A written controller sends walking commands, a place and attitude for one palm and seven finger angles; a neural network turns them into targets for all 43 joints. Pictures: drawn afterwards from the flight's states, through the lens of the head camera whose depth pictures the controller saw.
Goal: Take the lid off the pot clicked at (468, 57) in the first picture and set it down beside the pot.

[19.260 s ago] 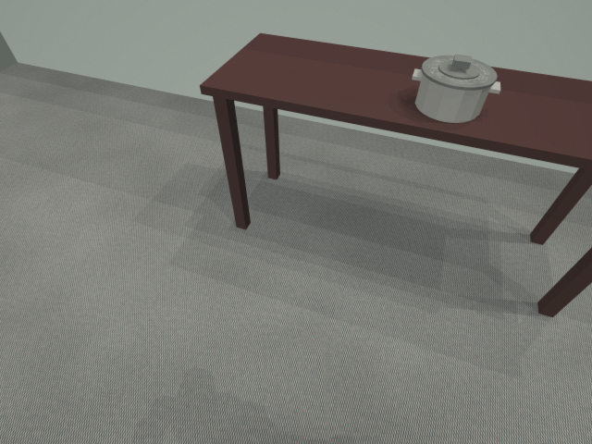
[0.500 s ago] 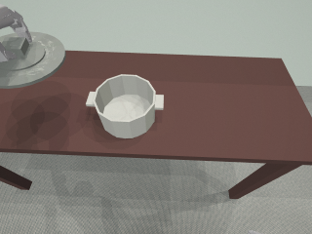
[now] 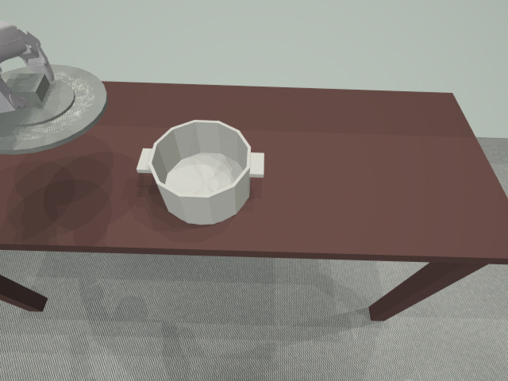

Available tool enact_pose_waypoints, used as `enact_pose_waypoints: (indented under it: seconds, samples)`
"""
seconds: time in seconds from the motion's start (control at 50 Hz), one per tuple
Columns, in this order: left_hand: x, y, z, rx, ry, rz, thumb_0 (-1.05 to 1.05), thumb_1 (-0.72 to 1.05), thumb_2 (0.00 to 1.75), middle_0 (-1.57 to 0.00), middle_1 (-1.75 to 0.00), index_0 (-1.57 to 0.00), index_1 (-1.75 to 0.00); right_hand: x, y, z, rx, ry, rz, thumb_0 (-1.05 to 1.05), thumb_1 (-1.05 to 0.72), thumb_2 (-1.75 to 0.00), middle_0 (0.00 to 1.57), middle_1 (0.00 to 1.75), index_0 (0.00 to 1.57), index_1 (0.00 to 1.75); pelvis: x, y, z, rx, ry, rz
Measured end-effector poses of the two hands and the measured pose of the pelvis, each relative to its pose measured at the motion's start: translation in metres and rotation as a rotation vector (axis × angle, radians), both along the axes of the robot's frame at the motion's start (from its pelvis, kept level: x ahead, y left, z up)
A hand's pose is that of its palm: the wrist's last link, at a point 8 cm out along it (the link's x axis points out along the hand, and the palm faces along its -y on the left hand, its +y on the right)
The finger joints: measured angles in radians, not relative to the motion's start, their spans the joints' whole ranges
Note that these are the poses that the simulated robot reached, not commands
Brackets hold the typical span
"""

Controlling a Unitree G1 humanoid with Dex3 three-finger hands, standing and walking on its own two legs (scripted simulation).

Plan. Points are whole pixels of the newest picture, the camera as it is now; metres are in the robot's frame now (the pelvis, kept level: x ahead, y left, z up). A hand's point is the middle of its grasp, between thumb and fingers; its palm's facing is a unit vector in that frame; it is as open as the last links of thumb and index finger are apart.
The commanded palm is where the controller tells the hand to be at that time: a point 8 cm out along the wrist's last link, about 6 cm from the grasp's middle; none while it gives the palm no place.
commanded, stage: lower the lid onto the table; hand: left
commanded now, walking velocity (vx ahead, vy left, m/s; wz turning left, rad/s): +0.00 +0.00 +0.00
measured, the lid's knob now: (26, 87) +0.49 +0.33 +0.18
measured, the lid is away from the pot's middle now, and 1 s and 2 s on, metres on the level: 0.23 0.22 0.22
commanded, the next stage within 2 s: none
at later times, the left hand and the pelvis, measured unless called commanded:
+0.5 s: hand (15, 112) +0.45 +0.34 +0.16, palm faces -0.38 -0.11 -0.92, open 8.1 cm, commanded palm +0.47 +0.33 +0.23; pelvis +0.00 +0.01 +0.00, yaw +0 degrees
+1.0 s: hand (40, 124) +0.46 +0.32 +0.13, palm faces -0.43 -0.08 -0.90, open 8.1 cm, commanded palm +0.49 +0.32 +0.19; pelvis +0.00 +0.01 -0.01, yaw -1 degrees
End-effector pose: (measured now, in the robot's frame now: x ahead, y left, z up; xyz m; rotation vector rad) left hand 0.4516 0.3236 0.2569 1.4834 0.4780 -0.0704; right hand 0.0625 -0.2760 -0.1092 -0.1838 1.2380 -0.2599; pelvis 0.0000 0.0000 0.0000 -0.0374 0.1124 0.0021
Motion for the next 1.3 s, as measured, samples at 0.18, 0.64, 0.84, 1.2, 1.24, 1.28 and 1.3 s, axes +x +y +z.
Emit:
enact_pose_waypoints:
  seconds: [0.18,0.64,0.84,1.2,1.24,1.28,1.3]
  samples:
    - [0.004,-0.002,-0.015,-0.019,0.027,-0.031,-0.01,0.32,0.88,-1.04,-1.11,-0.48,-0.83,-0.005,0.001,0.001,-0.015,0.006,-0.008,0.01,-0.91,-0.90,0.20,0.30,0.20,0.30,-0.001,0.001,-0.001,-0.002,0.005,-0.004]
    - [0.007,0.007,-0.046,-0.020,0.066,-0.074,-0.01,0.32,0.88,-1.04,-1.11,-0.48,-0.83,-0.020,0.003,0.001,-0.035,0.062,-0.034,0.01,-0.91,-0.90,0.20,0.30,0.20,0.30,0.000,0.008,-0.003,-0.009,0.031,-0.008]
    - [0.012,0.002,-0.059,-0.014,0.087,-0.092,-0.01,0.32,0.88,-1.04,-1.12,-0.48,-0.83,-0.019,0.007,0.000,-0.031,0.044,-0.043,0.01,-0.91,-0.90,0.20,0.30,0.20,0.30,-0.001,0.009,-0.005,-0.010,0.039,-0.016]
    - [0.020,-0.002,-0.080,-0.046,0.095,-0.099,0.00,0.33,0.88,-1.04,-1.12,-0.48,-0.83,-0.043,-0.001,0.000,-0.054,0.095,-0.090,0.01,-0.91,-0.90,0.20,0.30,0.20,0.30,0.002,0.006,-0.006,-0.008,0.056,-0.029]
    - [0.020,-0.001,-0.084,-0.053,0.101,-0.087,0.00,0.33,0.88,-1.04,-1.12,-0.48,-0.84,-0.044,-0.003,0.000,-0.057,0.097,-0.095,0.01,-0.91,-0.90,0.20,0.30,0.20,0.30,0.002,0.006,-0.007,-0.008,0.058,-0.030]
    - [0.020,0.000,-0.087,-0.039,0.113,-0.085,-0.01,0.33,0.88,-1.04,-1.12,-0.48,-0.84,-0.046,-0.003,0.000,-0.060,0.102,-0.096,0.01,-0.91,-0.90,0.20,0.30,0.20,0.30,0.002,0.005,-0.007,-0.009,0.061,-0.030]
    - [0.020,0.000,-0.088,-0.032,0.116,-0.087,-0.01,0.33,0.88,-1.04,-1.12,-0.48,-0.83,-0.046,-0.004,0.000,-0.061,0.105,-0.095,0.01,-0.91,-0.90,0.20,0.30,0.20,0.30,0.002,0.005,-0.007,-0.009,0.062,-0.029]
